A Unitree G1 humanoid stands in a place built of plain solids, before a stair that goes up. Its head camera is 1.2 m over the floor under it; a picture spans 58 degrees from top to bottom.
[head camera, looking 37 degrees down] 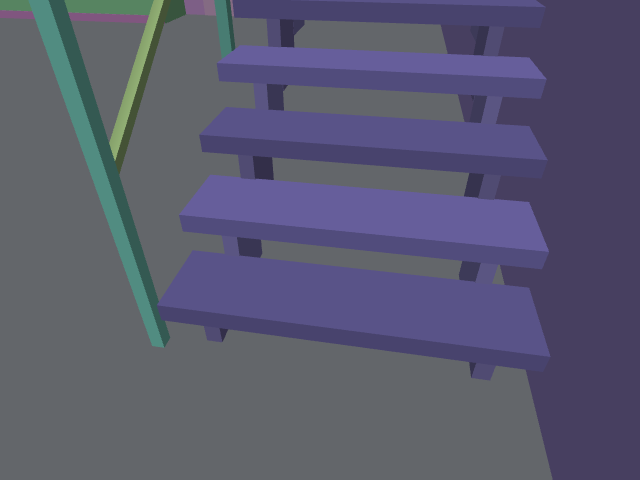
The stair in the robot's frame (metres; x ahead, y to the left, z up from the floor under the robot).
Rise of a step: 0.19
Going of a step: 0.26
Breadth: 1.21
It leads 10 degrees to the right of straight ahead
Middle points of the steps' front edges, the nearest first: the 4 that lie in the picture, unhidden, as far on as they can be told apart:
0.89 -0.06 0.19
1.14 -0.11 0.37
1.39 -0.15 0.56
1.65 -0.19 0.74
